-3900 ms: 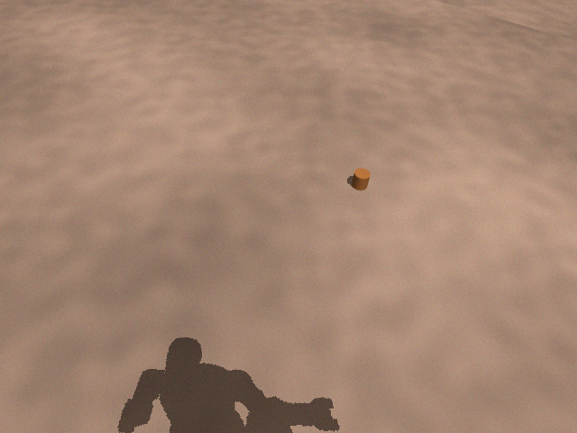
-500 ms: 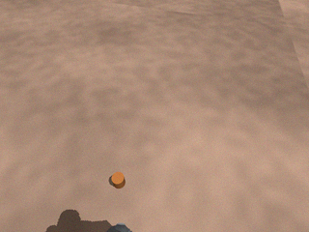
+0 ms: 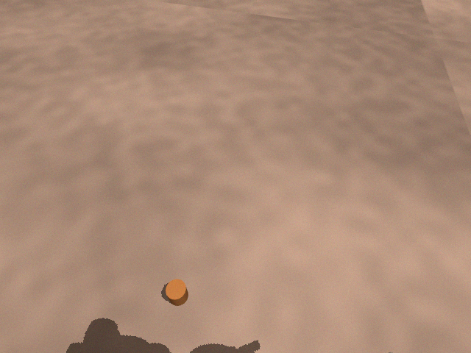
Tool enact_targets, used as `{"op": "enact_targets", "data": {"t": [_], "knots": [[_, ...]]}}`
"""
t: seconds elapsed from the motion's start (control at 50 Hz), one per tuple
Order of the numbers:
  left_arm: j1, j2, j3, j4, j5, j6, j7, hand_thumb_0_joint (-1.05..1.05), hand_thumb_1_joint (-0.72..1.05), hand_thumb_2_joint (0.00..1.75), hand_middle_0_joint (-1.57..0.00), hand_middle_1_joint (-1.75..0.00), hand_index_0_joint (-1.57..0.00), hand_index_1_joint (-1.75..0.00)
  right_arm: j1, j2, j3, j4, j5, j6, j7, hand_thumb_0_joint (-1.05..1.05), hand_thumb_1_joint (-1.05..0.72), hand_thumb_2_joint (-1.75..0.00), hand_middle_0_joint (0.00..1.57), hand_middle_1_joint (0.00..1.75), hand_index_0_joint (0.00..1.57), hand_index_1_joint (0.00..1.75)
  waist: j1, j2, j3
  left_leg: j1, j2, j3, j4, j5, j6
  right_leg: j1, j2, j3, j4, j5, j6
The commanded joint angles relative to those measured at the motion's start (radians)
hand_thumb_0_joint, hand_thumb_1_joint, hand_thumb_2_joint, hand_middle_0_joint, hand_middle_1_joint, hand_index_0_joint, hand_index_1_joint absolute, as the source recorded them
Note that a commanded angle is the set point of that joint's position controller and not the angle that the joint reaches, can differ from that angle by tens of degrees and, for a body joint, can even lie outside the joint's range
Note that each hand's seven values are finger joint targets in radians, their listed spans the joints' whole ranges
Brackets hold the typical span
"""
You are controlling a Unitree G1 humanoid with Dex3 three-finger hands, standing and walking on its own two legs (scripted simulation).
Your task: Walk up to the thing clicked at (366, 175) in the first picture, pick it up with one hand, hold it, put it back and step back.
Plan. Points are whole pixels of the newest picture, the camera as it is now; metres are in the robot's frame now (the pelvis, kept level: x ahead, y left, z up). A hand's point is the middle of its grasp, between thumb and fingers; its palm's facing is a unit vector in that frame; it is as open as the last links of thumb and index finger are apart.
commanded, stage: walk up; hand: left
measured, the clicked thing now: (177, 292) +0.45 +0.22 -0.71
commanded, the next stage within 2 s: stand in 1.16 s
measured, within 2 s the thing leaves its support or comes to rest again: neither
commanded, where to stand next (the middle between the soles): +0.05 -0.01 m, yaw +0 degrees
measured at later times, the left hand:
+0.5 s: hand out of the picture +0.13 +0.24 -0.13, palm faces -0.03 -0.95 -0.32, open 7.4 cm
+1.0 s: hand out of the picture +0.11 +0.25 -0.13, palm faces -0.01 -0.95 -0.33, open 7.4 cm
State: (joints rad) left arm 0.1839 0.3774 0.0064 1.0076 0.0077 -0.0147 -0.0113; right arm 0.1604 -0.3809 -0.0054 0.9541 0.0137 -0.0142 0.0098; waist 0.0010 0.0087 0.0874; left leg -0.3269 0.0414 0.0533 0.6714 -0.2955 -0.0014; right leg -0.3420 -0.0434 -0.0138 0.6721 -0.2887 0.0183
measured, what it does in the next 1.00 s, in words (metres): stands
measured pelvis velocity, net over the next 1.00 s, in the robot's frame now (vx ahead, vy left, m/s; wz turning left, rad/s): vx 0.03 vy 0.00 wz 0.00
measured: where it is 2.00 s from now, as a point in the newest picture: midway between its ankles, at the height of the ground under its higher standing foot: outside the picture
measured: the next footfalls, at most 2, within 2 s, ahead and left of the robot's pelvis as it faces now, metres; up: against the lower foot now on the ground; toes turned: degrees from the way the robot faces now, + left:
none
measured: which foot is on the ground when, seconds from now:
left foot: down 0.00-1.00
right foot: down 0.00-1.00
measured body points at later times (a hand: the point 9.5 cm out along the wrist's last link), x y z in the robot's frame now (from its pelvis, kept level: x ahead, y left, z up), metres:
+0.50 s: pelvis +0.02 +0.00 +0.03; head +0.04 +0.00 +0.48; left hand +0.13 +0.29 -0.10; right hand +0.11 -0.32 -0.10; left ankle +0.04 +0.13 -0.72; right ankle +0.05 -0.13 -0.72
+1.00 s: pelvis +0.03 +0.00 +0.03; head +0.04 +0.00 +0.48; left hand +0.11 +0.30 -0.11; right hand +0.12 -0.30 -0.11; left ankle +0.04 +0.13 -0.72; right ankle +0.05 -0.13 -0.72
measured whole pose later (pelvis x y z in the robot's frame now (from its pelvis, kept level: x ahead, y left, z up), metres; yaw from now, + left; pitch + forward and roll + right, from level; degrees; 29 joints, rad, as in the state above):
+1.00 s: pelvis +0.03 +0.00 +0.03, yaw +0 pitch -2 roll +0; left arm 0.07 0.34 0.01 1.19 0.01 0.00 -0.02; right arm 0.06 -0.35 0.00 1.17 0.00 -0.02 0.01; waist 0.00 0.00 0.05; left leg -0.12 0.03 0.06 0.30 -0.16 -0.02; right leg -0.13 -0.04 -0.02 0.31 -0.15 0.03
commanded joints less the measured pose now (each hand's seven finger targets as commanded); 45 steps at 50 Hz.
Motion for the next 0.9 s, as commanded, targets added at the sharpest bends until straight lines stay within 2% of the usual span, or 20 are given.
{"op": "enact_targets", "data": {"t": [0.0, 0.06, 0.12, 0.26, 0.34, 0.42, 0.6, 0.76, 0.88], "knots": [[-0.069, 0.215, 0.042, -0.039, -0.004, -0.023, 0.013, 0.0, 0.9, 0.9, -0.2, -0.3, -0.2, -0.3, -0.038, -0.233, -0.045, 0.002, -0.004, -0.027, -0.006, 0.0, -0.9, -0.9, 0.2, 0.3, 0.2, 0.3, 0.003, -0.088, -0.105, 0.064, 0.116, -0.164, -0.218, -0.032, 0.066, 0.034, -0.072, 0.115, -0.218, 0.007, -0.062], [-0.105, 0.212, 0.042, -0.006, -0.011, -0.029, 0.015, 0.0, 0.9, 0.9, -0.2, -0.3, -0.2, -0.3, -0.052, -0.206, -0.029, 0.052, -0.004, -0.031, -0.006, 0.0, -0.9, -0.9, 0.2, 0.3, 0.2, 0.3, -0.001, -0.074, -0.135, 0.107, 0.08, -0.104, -0.221, 0.123, 0.035, 0.112, -0.102, 0.132, -0.236, 0.156, -0.069], [-0.132, 0.202, 0.037, 0.019, -0.018, -0.024, 0.017, 0.0, 0.9, 0.9, -0.2, -0.3, -0.2, -0.3, -0.081, -0.206, -0.025, 0.088, -0.006, -0.03, -0.009, 0.0, -0.9, -0.9, 0.2, 0.3, 0.2, 0.3, 0.003, -0.039, -0.127, 0.135, 0.089, -0.107, -0.267, 0.166, 0.031, 0.128, -0.095, 0.109, -0.265, 0.187, -0.058], [-0.18, 0.183, 0.031, 0.072, -0.018, -0.013, 0.012, 0.0, 0.9, 0.9, -0.2, -0.3, -0.2, -0.3, -0.131, -0.195, -0.021, 0.145, -0.013, -0.029, -0.009, 0.0, -0.9, -0.9, 0.2, 0.3, 0.2, 0.3, 0.011, -0.007, -0.131, 0.158, 0.104, -0.111, -0.366, 0.166, 0.022, 0.191, -0.089, 0.087, -0.332, 0.182, -0.038], [-0.196, 0.18, 0.033, 0.094, -0.013, -0.012, 0.011, 0.0, 0.9, 0.9, -0.2, -0.3, -0.2, -0.3, -0.136, -0.195, -0.023, 0.163, -0.013, -0.03, -0.01, 0.0, -0.9, -0.9, 0.2, 0.3, 0.2, 0.3, 0.005, -0.005, -0.159, 0.197, 0.107, -0.098, -0.378, 0.216, 0.019, 0.229, -0.097, 0.081, -0.357, 0.235, -0.033], [-0.214, 0.18, 0.034, 0.105, -0.01, -0.012, 0.011, 0.0, 0.9, 0.9, -0.2, -0.3, -0.2, -0.3, -0.144, -0.187, -0.023, 0.171, -0.015, -0.025, -0.01, 0.0, -0.9, -0.9, 0.2, 0.3, 0.2, 0.3, -0.001, -0.015, -0.148, 0.204, 0.101, -0.092, -0.385, 0.206, 0.014, 0.22, -0.097, 0.085, -0.384, 0.229, -0.028], [-0.212, 0.182, 0.039, 0.12, -0.006, -0.011, 0.01, 0.0, 0.9, 0.9, -0.2, -0.3, -0.2, -0.3, -0.149, -0.19, -0.029, 0.175, -0.017, -0.021, -0.01, 0.0, -0.9, -0.9, 0.2, 0.3, 0.2, 0.3, -0.007, -0.01, -0.142, 0.22, 0.103, -0.09, -0.406, 0.201, 0.01, 0.224, -0.097, 0.082, -0.402, 0.231, -0.024], [-0.186, 0.175, 0.041, 0.124, -0.003, -0.011, 0.011, 0.0, 0.9, 0.9, -0.2, -0.3, -0.2, -0.3, -0.151, -0.186, -0.033, 0.17, -0.015, -0.02, -0.012, 0.0, -0.9, -0.9, 0.2, 0.3, 0.2, 0.3, -0.004, -0.019, -0.151, 0.254, 0.109, -0.084, -0.402, 0.242, 0.012, 0.218, -0.096, 0.074, -0.402, 0.251, -0.023], [-0.179, 0.173, 0.042, 0.118, -0.002, -0.008, 0.012, 0.0, 0.9, 0.9, -0.2, -0.3, -0.2, -0.3, -0.151, -0.186, -0.035, 0.168, -0.018, -0.018, -0.013, 0.0, -0.9, -0.9, 0.2, 0.3, 0.2, 0.3, -0.003, -0.008, -0.139, 0.236, 0.106, -0.087, -0.415, 0.215, 0.011, 0.227, -0.097, 0.073, -0.403, 0.245, -0.021]]}}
